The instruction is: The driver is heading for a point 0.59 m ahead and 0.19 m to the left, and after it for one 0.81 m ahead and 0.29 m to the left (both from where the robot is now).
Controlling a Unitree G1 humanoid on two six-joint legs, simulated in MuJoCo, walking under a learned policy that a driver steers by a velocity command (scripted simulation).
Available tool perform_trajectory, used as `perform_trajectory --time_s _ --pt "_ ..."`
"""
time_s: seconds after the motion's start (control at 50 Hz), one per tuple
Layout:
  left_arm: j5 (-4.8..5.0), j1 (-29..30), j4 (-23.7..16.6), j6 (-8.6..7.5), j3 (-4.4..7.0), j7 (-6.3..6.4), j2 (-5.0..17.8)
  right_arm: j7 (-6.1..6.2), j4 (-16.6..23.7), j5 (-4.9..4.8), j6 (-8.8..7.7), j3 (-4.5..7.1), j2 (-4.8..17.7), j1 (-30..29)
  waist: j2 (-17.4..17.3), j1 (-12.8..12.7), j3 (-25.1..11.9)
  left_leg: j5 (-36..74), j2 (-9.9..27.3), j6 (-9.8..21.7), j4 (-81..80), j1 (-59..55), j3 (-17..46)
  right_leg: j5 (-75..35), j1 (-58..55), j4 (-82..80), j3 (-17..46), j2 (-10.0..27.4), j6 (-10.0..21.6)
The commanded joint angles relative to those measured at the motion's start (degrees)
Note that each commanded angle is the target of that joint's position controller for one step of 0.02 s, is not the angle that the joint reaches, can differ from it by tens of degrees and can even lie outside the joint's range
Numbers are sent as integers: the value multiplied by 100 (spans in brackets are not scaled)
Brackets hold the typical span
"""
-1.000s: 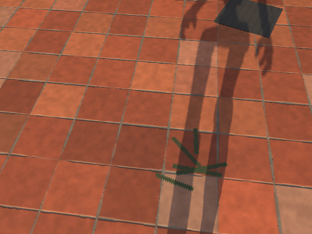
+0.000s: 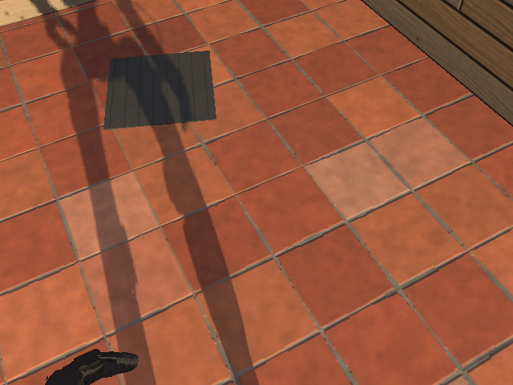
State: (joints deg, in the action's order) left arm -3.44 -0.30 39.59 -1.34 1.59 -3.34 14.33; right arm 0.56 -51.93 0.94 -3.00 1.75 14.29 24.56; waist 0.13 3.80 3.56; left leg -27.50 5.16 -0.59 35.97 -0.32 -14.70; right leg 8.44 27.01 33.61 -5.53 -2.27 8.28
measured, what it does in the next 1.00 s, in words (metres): walks ahead, turning left: left foot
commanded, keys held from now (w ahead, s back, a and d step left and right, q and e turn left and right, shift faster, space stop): w+q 0.72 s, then q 0.28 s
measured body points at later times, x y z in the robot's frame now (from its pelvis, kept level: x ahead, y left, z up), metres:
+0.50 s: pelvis +0.26 +0.02 +0.01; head +0.30 +0.03 +0.46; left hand +0.19 +0.26 -0.13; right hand +0.47 -0.18 -0.11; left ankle +0.38 +0.12 -0.70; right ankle +0.10 -0.06 -0.71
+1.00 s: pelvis +0.51 +0.08 +0.01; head +0.54 +0.10 +0.46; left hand +0.57 +0.38 -0.09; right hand +0.64 -0.18 -0.11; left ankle +0.38 +0.10 -0.72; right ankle +0.68 +0.05 -0.71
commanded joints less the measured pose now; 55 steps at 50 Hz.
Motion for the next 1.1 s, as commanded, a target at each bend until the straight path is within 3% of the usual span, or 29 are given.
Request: perform_trajectory --time_s 0.02,0.04,0.06,0.08,0.1,0.14,0.2,0.32,0.42,0.48,0.5,0.52,0.54,0.56,0.58,0.6,0.64,0.68,0.74,0.82,0.92,0.94,0.98,1.0,1.02,1.04,1.06,1.08,1.1 --pt "137 -2568 253 0 485 273 1549 -57 614 -85 -24 137 741 195 841 -1167 -2509 -402 -508 195 4358 3689 1058 221 -4839 -1541 4781 2792 1334" --pt "211 -2175 358 5 452 335 1368 -43 716 -92 -21 196 882 -444 238 -1065 -1580 261 -191 273 4388 4085 1577 -394 -4205 -1525 3506 2456 1079" --pt "208 -1870 412 -61 354 355 1027 -72 716 -151 -82 127 679 -561 200 -850 -860 639 -74 316 3953 3880 1658 -973 -3220 -1673 2652 2193 867" --pt "187 -1615 461 -130 272 344 764 -94 572 -121 -64 134 618 -428 46 -571 -534 831 79 330 3443 3519 1718 -1227 -2617 -1862 2038 1867 530" --pt "219 -1439 502 -196 210 343 588 -117 438 -13 36 141 576 -191 188 -349 -368 931 116 295 3168 3157 1737 -1393 -2167 -2025 1592 1648 332" --pt "220 -1470 584 -335 165 326 452 -188 257 49 185 164 477 54 279 -239 -379 1146 26 266 3032 2852 1739 -1616 -1910 -2259 1166 1489 191" --pt "247 -1669 764 -446 198 326 547 -265 325 23 248 188 333 -364 324 -247 -129 1747 27 238 2733 3401 1749 -1604 -2003 -2554 662 1396 43" --pt "256 -2017 1014 -474 145 387 450 -328 639 50 202 125 190 -1504 324 -485 205 2813 -57 211 1262 3933 1427 -1951 -2428 -2667 -64 1314 -117" --pt "223 -2498 1318 -403 137 502 566 -404 977 94 177 32 110 -2227 297 -662 298 2542 -282 518 194 3789 811 -3280 -3259 -2255 -458 1560 -186" --pt "194 -2366 1350 -329 179 578 825 -352 910 107 200 98 261 -1759 537 -345 -106 1687 -792 893 54 2931 481 -5706 -3569 -1131 -715 1654 -281" --pt "173 -2280 1328 -279 207 589 925 -324 800 116 189 154 367 -1309 579 -127 -377 1393 -962 1051 -28 2417 478 -6035 -3520 -367 -755 1686 -254" --pt "169 -2226 1285 -237 225 578 992 -290 620 141 147 247 533 -676 523 155 -748 1281 -1089 1228 -330 1589 612 -5583 -3203 681 -760 1675 -232" --pt "202 -2046 1156 -239 224 543 993 -218 388 213 116 401 879 186 130 625 -1179 1190 -690 1539 -858 257 1357 -4085 -2191 2282 -832 1477 -357" --pt "258 -2341 806 -294 82 411 262 -129 426 205 151 593 1581 148 -1251 171 -1581 1460 1110 2410 -1019 -1542 4220 1331 356 4475 -712 384 -677" --pt "232 -1727 573 -365 158 375 668 -150 464 -41 204 614 1600 166 -725 390 -1880 1496 1434 2831 -1822 -1794 5870 2079 1385 5312 621 -86 -719" --pt "256 -1364 427 -456 129 347 650 -98 449 -73 220 568 1393 -186 -320 233 -994 1722 1356 2584 -1979 -1168 4915 1457 1813 5000 913 389 -668" --pt "241 -1445 493 -478 132 356 647 -69 470 -58 176 427 853 -684 286 -268 -226 2845 820 2032 -2165 221 3846 998 1195 3972 821 729 -725" --pt "76 -1654 508 -242 108 328 542 -55 502 -93 73 350 704 -860 158 -534 -283 3527 408 1853 -2265 815 3226 981 589 3459 803 808 -909" --pt "67 -1432 356 -63 81 287 420 -84 459 -97 -46 402 953 -669 -11 -562 -221 4398 128 1764 -2286 1121 2893 685 601 2791 580 767 -1109" --pt "132 -706 61 -46 38 320 380 -66 420 -103 35 417 1008 -344 -302 -304 -301 6124 -204 1268 -1758 988 2550 -43 576 1673 413 517 -1202" --pt "231 -117 -168 -84 3 370 525 31 454 -38 223 434 1026 -39 -521 37 -490 6108 -153 1019 -1163 270 2992 -300 528 670 543 172 -1057" --pt "236 -175 -163 -110 8 387 586 52 495 -10 250 442 1036 -89 -537 6 -495 6067 -128 981 -982 208 3133 -205 376 428 622 118 -1001" --pt "239 -742 -10 -182 60 441 789 78 652 11 251 471 1118 -468 -600 -302 -579 5968 -199 768 -490 388 3379 -97 -478 -280 754 1 -807" --pt "207 -1194 107 -249 87 485 865 59 714 -46 210 476 1143 -678 -526 -584 -684 5767 -406 616 30 580 3385 -623 -1178 -898 742 10 -688" --pt "141 -1829 179 -341 144 544 1121 17 888 -146 141 414 949 -762 -86 -842 -1168 4564 -677 419 1120 1187 3223 -1955 -2455 -1068 1367 873 -440" --pt "135 -1823 23 -284 215 574 1591 52 1026 -300 146 316 402 4 1281 -451 -1955 -496 -1629 233 2810 2446 2318 -5091 -3856 -708 3141 2823 324" --pt "299 -1827 13 -155 237 531 1361 115 854 -96 248 388 878 452 1196 -333 -2439 -1178 -1464 249 3616 2658 2086 -5271 -3555 -738 3884 3174 866" --pt "314 -1525 -103 -97 122 519 895 109 713 21 350 443 1044 218 493 -279 -1844 -734 -1185 190 3893 2762 2162 -4364 -2997 -858 3246 2793 787" --pt "303 -1221 -138 -56 36 531 596 48 752 61 411 442 1013 -167 260 -288 -1250 -404 -1022 96 3749 2857 2042 -3484 -2442 -1087 2486 2338 566"
Keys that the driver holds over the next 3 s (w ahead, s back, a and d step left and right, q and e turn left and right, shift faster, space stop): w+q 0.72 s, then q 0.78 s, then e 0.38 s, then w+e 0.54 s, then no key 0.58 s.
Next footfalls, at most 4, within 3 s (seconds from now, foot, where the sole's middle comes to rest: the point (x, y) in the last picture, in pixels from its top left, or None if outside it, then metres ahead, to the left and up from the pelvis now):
0.54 left None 0.41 0.11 -0.75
1.02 right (226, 285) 0.71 0.08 -0.75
1.46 left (183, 365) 0.50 0.19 -0.75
1.86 right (244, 320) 0.60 0.03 -0.75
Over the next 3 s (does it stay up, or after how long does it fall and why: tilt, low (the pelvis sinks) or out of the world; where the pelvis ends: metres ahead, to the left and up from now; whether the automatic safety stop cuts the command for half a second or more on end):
stays up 0.75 0.22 0.02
